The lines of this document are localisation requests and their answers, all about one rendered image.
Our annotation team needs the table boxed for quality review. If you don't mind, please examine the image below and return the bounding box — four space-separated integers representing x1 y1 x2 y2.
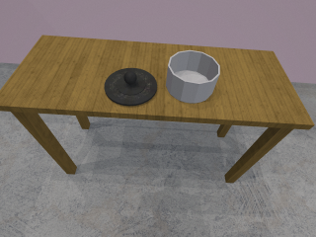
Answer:
0 35 315 184

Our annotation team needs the lid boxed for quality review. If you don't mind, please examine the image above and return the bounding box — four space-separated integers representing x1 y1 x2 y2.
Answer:
104 68 157 107

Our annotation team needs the pot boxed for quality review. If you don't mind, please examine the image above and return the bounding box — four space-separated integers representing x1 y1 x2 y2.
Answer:
166 50 220 104

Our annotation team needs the knob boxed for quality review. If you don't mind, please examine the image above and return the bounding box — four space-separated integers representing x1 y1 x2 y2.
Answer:
123 71 137 85

